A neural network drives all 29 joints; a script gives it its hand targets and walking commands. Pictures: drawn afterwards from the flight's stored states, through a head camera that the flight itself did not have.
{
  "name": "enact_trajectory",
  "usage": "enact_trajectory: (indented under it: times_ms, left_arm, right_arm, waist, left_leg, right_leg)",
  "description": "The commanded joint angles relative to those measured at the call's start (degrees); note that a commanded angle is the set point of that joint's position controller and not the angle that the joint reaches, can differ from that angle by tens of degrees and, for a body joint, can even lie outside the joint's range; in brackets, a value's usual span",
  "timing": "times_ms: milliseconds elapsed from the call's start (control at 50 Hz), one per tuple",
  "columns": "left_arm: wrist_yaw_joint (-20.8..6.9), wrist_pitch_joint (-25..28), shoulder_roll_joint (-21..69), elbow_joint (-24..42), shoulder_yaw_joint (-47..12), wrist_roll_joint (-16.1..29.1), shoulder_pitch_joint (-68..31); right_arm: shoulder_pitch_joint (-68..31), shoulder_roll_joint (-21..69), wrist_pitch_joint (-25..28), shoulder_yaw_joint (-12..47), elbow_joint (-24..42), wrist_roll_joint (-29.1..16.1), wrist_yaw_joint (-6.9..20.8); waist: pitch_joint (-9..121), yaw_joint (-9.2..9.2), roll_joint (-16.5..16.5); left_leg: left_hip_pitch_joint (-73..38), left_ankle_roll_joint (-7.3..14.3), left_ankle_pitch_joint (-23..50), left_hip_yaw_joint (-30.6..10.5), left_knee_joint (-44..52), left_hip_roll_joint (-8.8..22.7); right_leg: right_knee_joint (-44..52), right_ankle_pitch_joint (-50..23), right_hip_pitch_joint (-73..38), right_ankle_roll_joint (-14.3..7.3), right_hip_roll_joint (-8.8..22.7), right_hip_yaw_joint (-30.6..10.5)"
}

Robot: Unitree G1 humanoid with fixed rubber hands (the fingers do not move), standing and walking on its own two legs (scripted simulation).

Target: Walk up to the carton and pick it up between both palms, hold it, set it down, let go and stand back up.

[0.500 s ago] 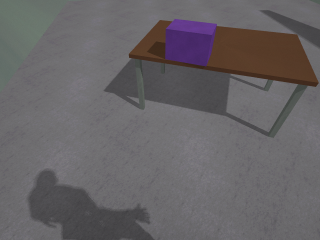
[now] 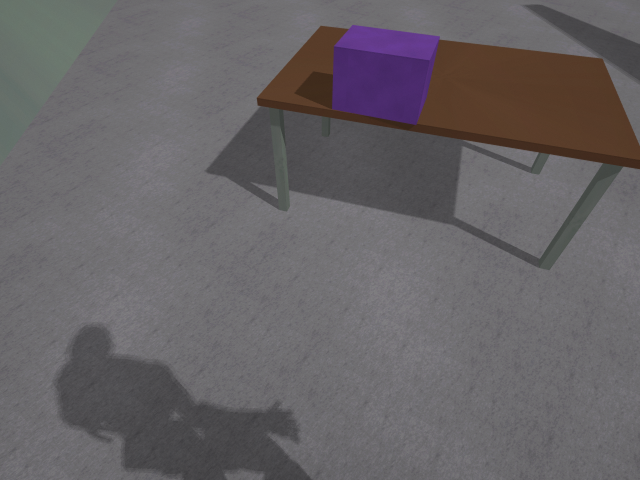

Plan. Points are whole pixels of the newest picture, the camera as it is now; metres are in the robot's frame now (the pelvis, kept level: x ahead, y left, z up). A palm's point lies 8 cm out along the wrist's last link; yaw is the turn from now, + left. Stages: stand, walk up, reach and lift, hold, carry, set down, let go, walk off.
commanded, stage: stand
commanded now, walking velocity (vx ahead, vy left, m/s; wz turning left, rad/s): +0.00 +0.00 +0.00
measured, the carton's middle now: (383, 74) +1.35 -0.18 -0.10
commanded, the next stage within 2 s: none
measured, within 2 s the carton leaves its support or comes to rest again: neither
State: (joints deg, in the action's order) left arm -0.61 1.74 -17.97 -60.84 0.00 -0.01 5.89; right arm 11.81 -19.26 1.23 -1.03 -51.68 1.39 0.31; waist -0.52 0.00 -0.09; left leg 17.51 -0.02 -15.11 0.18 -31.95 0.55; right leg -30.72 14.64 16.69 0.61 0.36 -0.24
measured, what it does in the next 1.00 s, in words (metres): stands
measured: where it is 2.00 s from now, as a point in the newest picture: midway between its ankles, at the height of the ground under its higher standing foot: outside the picture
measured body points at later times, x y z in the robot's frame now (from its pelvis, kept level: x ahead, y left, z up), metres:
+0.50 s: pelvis -0.01 +0.00 +0.00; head -0.02 +0.00 +0.45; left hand +0.09 +0.28 -0.13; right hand +0.08 -0.30 -0.12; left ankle +0.02 +0.12 -0.73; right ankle +0.02 -0.13 -0.73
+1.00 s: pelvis +0.00 +0.00 +0.00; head +0.00 +0.00 +0.45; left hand +0.10 +0.28 -0.13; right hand +0.09 -0.30 -0.11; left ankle +0.02 +0.12 -0.73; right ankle +0.02 -0.13 -0.73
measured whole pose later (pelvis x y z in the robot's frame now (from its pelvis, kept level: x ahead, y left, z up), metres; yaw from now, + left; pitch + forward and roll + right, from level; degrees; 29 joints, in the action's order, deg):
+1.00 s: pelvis +0.00 +0.00 +0.00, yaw +0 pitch -1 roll -1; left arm -0.6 1.5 -18.0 -63.2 0.0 0.0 5.1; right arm 11.1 -19.5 1.4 -0.9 -53.3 1.4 0.2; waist -0.5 0.0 -0.1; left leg 14.6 0.0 -13.7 0.2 -28.9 0.6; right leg -27.4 13.1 13.7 0.7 0.4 -0.2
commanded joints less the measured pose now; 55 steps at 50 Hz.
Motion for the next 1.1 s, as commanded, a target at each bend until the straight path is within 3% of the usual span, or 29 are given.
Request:
enact_trajectory:
  times_ms: [0,40,80,100,120,140,220,260,280,320,360,400,420,480,500,520,540,560,720,740,760,800,820,860,920,940,1000,1060,1080]
  left_arm:
    - [0.23,1.34,-12.52,2.76,2.86,-0.44,-3.21]
    - [0.44,0.93,-11.53,3.74,2.49,-0.06,-4.45]
    - [0.46,1.16,-11.54,3.12,2.26,-0.29,-3.52]
    - [0.61,1.26,-13.09,2.49,2.31,-0.35,-1.9]
    - [0.87,1.03,-11.96,2.68,2.27,-0.65,-3.98]
    - [0.81,0.89,-11.47,2.61,2.36,-0.87,-3.41]
    - [0.79,1.0,-12.92,3.41,2.57,-0.48,-5.34]
    - [0.48,0.9,-12.44,2.36,2.47,-0.94,-3.77]
    - [0.77,0.81,-13.06,2.53,2.63,-1.3,-6.07]
    - [0.18,1.03,-13.19,2.94,2.71,-0.94,-4.33]
    - [0.09,0.9,-12.83,2.7,2.84,-0.97,-5.34]
    - [-0.03,0.65,-13.02,2.19,2.52,-0.62,-6.68]
    - [-0.06,0.91,-12.78,2.33,2.41,-1.2,-3.71]
    - [0.01,0.4,-12.8,1.4,2.66,-0.6,-3.12]
    - [-0.01,0.78,-13.57,1.1,2.43,-0.68,-2.85]
    - [0.27,0.61,-14.67,1.9,2.96,-0.69,-5.66]
    - [0.21,1.03,-13.57,1.55,2.48,-0.89,-4.26]
    - [0.12,0.76,-13.97,1.05,2.53,-1.19,-3.97]
    - [0.55,0.78,-15.22,1.34,3.12,-0.73,-4.94]
    - [0.28,0.72,-12.21,0.89,2.35,-1.02,-2.92]
    - [0.62,1.02,-14.19,1.85,2.54,-0.79,-4.74]
    - [0.66,0.85,-11.77,1.84,2.12,-0.36,-3.82]
    - [0.56,0.86,-12.35,1.09,1.93,-0.29,-3.17]
    - [0.85,0.68,-12.65,0.85,2.27,-0.18,-2.54]
    - [0.74,0.57,-13.87,1.45,2.41,-0.68,-4.37]
    - [0.88,0.59,-12.48,1.08,2.16,-1.18,-3.7]
    - [0.35,1.12,-13.2,0.45,2.07,-0.35,-3.55]
    - [0.85,0.78,-11.62,1.22,1.98,-0.5,-3.15]
    - [0.8,1.0,-13.7,0.99,2.22,-0.32,-2.25]
  right_arm:
    - [-4.41,-10.58,2.27,-2.1,-0.87,-0.8,-0.82]
    - [-3.42,-11.31,2.34,-2.06,-0.9,-0.71,-1.02]
    - [-1.96,-12.49,2.28,-2.04,-1.6,-0.58,-0.79]
    - [-2.55,-12.4,2.22,-2.19,-2.05,-1.07,-0.8]
    - [-3.45,-11.47,2.36,-1.96,-1.19,-0.53,-0.86]
    - [-4.12,-12.66,2.28,-2.41,-1.49,-0.28,-0.93]
    - [-4.33,-10.81,1.68,-2.11,-1.29,-0.83,-0.83]
    - [-6.25,-12.28,1.8,-2.01,-0.81,-0.51,-0.52]
    - [-5.75,-10.96,1.6,-2.11,-0.78,-0.79,-0.49]
    - [-3.68,-10.52,1.78,-1.68,-1.97,-0.88,-0.52]
    - [-3.42,-10.23,1.62,-1.14,-1.5,-1.02,-0.9]
    - [-3.7,-11.39,1.71,-1.53,-1.61,-0.75,-0.92]
    - [-4.65,-13.68,1.31,-2.14,-2.27,-0.5,-0.64]
    - [-5.77,-12.48,1.28,-1.95,-0.09,-0.42,-0.41]
    - [-2.78,-11.44,1.27,-2.01,-2.11,-0.85,-0.29]
    - [-2.79,-10.85,1.47,-1.46,-2.24,-1.13,-0.41]
    - [-4.27,-12.08,1.49,-2.0,-2.3,-0.48,-0.25]
    - [-2.83,-12.2,1.71,-2.08,-2.89,-0.85,-0.27]
    - [-5.16,-13.12,1.98,-2.25,-2.19,-0.45,-0.59]
    - [-5.45,-11.84,2.1,-2.21,-2.54,-0.58,-0.88]
    - [-5.38,-10.93,1.68,-1.9,-2.08,-0.95,-0.78]
    - [-5.83,-11.33,2.01,-1.98,-1.63,-0.81,-0.94]
    - [-5.07,-11.82,1.89,-1.97,-1.64,-1.3,-1.0]
    - [-4.34,-12.04,1.51,-1.69,-2.33,-1.16,-0.95]
    - [-3.51,-12.22,1.48,-1.81,-2.69,-0.78,-0.82]
    - [-4.9,-12.74,1.54,-1.88,-2.5,-0.31,-0.95]
    - [-4.03,-13.21,1.81,-1.61,-2.18,-0.74,-1.07]
    - [-6.22,-12.41,1.74,-2.0,-1.65,-0.78,-0.58]
    - [-4.77,-11.4,1.87,-1.85,-2.22,-1.14,-0.82]
  waist:
    - [6.39,0.26,-0.85]
    - [5.37,0.52,2.5]
    - [5.0,-0.03,-1.29]
    - [4.53,0.21,1.0]
    - [3.66,-0.19,-1.58]
    - [4.44,1.66,-1.21]
    - [0.33,-0.25,0.58]
    - [1.84,1.2,-2.94]
    - [-1.44,-0.88,-2.01]
    - [-0.88,0.21,2.35]
    - [-0.08,-0.2,0.43]
    - [-0.35,0.28,2.74]
    - [-2.39,0.84,0.61]
    - [-1.86,1.74,0.39]
    - [-0.12,0.04,1.22]
    - [-2.79,0.42,2.54]
    - [-1.59,-0.21,0.47]
    - [-3.48,0.38,2.49]
    - [1.82,-0.08,-1.65]
    - [4.72,1.31,0.17]
    - [4.21,-0.45,-0.79]
    - [3.51,1.51,0.76]
    - [2.55,0.44,2.4]
    - [3.58,0.53,-0.82]
    - [0.33,-0.21,1.8]
    - [2.6,-0.03,-1.46]
    - [0.63,0.84,1.83]
    - [2.97,0.76,1.62]
    - [5.63,0.45,-1.2]
  left_leg:
    - [-6.98,1.72,12.78,-5.78,9.49,6.64]
    - [-5.19,2.13,11.99,-6.11,9.45,6.68]
    - [-7.76,1.38,14.31,-5.71,10.16,6.65]
    - [-6.62,2.04,13.35,-7.36,9.54,7.38]
    - [-5.59,1.99,11.23,-6.76,10.63,7.18]
    - [-3.27,2.09,9.43,-8.05,11.76,6.87]
    - [-5.13,2.23,7.78,-7.78,12.3,7.27]
    - [-4.6,2.59,0.66,-7.86,12.2,7.18]
    - [-3.36,1.98,0.76,-6.65,12.87,6.51]
    - [-4.93,2.57,-0.41,-6.5,12.11,6.2]
    - [-5.84,2.45,-2.54,-6.42,11.86,6.03]
    - [-2.98,2.52,-6.39,-7.59,14.13,6.02]
    - [-3.41,2.18,-8.29,-7.55,13.96,6.12]
    - [-1.65,2.08,-7.01,-7.35,12.9,6.5]
    - [-2.76,2.07,-5.45,-7.06,13.44,5.44]
    - [-2.28,2.16,-3.51,-6.54,12.81,5.28]
    - [-5.31,1.88,-2.35,-6.04,12.91,5.33]
    - [-4.01,2.09,-2.18,-7.73,13.67,5.76]
    - [-5.86,1.85,8.31,-6.17,11.74,6.33]
    - [-8.01,2.07,12.05,-7.15,11.83,6.78]
    - [-8.69,1.59,11.75,-6.22,11.8,6.73]
    - [-7.25,2.04,12.87,-6.94,11.6,6.72]
    - [-7.62,1.54,12.01,-6.19,11.08,6.71]
    - [-7.42,2.3,7.6,-6.79,11.93,6.86]
    - [-6.71,1.82,4.71,-6.24,13.34,6.81]
    - [-7.3,1.96,4.05,-7.2,13.59,6.61]
    - [-4.77,2.52,5.45,-7.02,13.66,6.95]
    - [-7.24,2.09,10.84,-7.17,12.88,7.12]
    - [-9.22,1.67,8.35,-5.87,12.42,6.56]
  right_leg:
    - [6.13,-11.47,-7.92,-2.1,5.82,-5.39]
    - [6.66,-10.93,-7.28,-2.52,6.23,-5.62]
    - [7.46,-9.08,-6.66,-2.79,5.87,-5.13]
    - [6.71,-10.64,-7.19,-2.65,5.2,-4.66]
    - [6.86,-9.91,-7.73,-2.76,5.98,-4.89]
    - [6.91,-9.74,-10.19,-2.56,6.06,-5.19]
    - [8.71,-6.47,-4.87,-3.06,6.35,-5.84]
    - [10.17,-4.83,-6.18,-3.01,5.78,-6.31]
    - [10.06,-2.56,-5.16,-2.54,5.8,-5.99]
    - [11.72,0.25,-3.5,-2.75,6.27,-7.64]
    - [12.64,2.99,-2.46,-2.99,7.09,-8.39]
    - [11.97,6.27,-3.22,-2.82,6.01,-7.86]
    - [11.54,4.86,-0.93,-2.64,5.24,-7.5]
    - [12.19,4.77,-3.26,-2.81,5.88,-8.07]
    - [11.77,5.24,-4.6,-2.98,6.22,-7.68]
    - [13.0,5.26,-2.48,-2.88,6.32,-9.36]
    - [12.62,4.87,-1.4,-2.39,5.87,-7.95]
    - [12.32,2.8,-1.45,-2.63,5.5,-7.16]
    - [9.69,-7.98,-6.65,-2.55,5.99,-6.29]
    - [9.74,-11.76,-8.87,-2.79,6.47,-6.0]
    - [10.28,-12.2,-7.56,-2.94,6.21,-6.2]
    - [10.44,-12.15,-8.91,-2.55,6.32,-6.23]
    - [9.6,-12.43,-7.84,-2.32,6.17,-5.47]
    - [11.07,-9.27,-8.77,-2.16,6.59,-5.93]
    - [11.89,-4.14,-5.48,-1.95,6.29,-5.84]
    - [11.59,-5.09,-7.05,-2.33,5.73,-5.63]
    - [11.26,-7.33,-8.95,-2.29,6.58,-6.44]
    - [9.82,-10.22,-8.7,-2.27,5.67,-4.58]
    - [10.09,-10.4,-9.04,-2.53,6.43,-6.53]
